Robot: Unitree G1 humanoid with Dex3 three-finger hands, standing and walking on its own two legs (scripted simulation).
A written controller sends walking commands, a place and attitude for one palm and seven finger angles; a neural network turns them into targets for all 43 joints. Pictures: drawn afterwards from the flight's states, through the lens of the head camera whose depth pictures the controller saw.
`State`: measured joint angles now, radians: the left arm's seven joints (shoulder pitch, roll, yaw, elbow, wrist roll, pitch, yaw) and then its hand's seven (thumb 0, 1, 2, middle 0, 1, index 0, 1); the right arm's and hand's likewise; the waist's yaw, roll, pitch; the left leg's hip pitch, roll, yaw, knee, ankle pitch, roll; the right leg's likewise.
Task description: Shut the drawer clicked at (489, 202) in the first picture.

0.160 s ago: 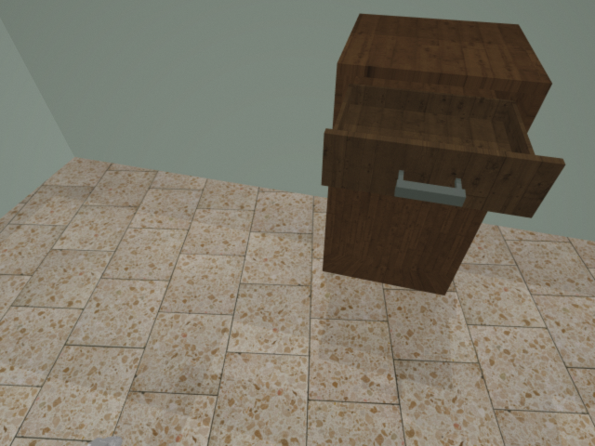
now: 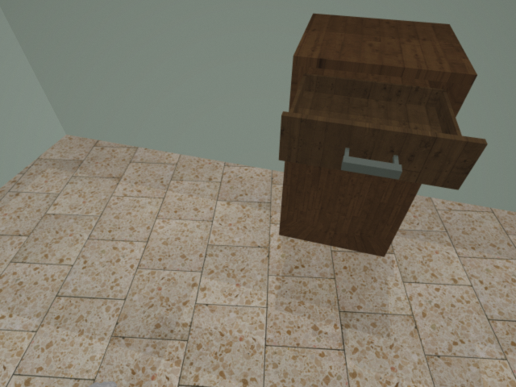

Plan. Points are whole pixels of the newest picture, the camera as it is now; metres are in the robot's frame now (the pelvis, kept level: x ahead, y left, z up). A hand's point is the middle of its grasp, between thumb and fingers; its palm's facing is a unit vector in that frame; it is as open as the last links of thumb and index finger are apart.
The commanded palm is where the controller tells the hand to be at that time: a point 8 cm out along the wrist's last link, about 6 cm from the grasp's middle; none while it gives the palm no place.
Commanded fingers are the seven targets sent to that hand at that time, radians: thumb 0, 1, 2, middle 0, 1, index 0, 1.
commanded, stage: stand and wait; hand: left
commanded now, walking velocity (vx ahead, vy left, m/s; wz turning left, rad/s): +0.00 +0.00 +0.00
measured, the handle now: (370, 161) +0.62 -0.23 +0.01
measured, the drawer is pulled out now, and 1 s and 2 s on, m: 0.29 0.29 0.29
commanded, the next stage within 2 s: look at it before walking up in 0.66 s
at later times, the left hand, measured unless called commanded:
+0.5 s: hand out of the picture +0.06 +0.25 -0.15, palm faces -0.02 -0.94 -0.33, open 7.4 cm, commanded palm none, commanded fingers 0.00 0.90 0.90 -0.20 -0.30 -0.20 -0.30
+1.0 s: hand out of the picture +0.07 +0.24 -0.15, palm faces -0.02 -0.94 -0.33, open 7.4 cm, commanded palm none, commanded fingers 0.00 0.90 0.90 -0.20 -0.30 -0.20 -0.30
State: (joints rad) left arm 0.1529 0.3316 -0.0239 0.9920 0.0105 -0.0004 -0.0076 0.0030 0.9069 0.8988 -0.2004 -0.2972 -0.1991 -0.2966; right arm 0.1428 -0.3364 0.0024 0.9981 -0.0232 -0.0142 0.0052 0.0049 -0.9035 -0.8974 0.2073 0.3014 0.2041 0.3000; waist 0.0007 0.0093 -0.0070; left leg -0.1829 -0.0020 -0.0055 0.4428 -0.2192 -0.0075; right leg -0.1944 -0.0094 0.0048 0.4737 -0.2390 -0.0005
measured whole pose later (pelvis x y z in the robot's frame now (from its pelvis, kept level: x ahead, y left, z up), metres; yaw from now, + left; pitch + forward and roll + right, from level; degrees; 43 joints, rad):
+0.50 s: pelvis +0.00 +0.00 +0.00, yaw +0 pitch -2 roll +0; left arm 0.18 0.34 -0.01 1.09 0.01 0.00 0.00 0.00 0.91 0.90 -0.20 -0.30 -0.20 -0.30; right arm 0.17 -0.33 0.00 1.11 -0.02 -0.02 0.00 0.00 -0.90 -0.90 0.21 0.30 0.20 0.30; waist 0.00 0.00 0.02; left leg -0.17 0.01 -0.01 0.39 -0.19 -0.01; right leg -0.17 0.00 0.00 0.41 -0.20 0.00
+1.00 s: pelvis +0.00 +0.00 +0.01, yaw +0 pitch -2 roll +0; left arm 0.15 0.34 -0.01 1.09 0.01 -0.01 0.00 0.00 0.91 0.90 -0.20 -0.30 -0.20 -0.30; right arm 0.14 -0.33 0.00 1.11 -0.02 -0.02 0.00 0.00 -0.90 -0.90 0.21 0.30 0.20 0.30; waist 0.00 0.00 0.02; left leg -0.15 0.01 -0.01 0.36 -0.18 -0.01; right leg -0.16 0.00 0.00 0.38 -0.19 0.00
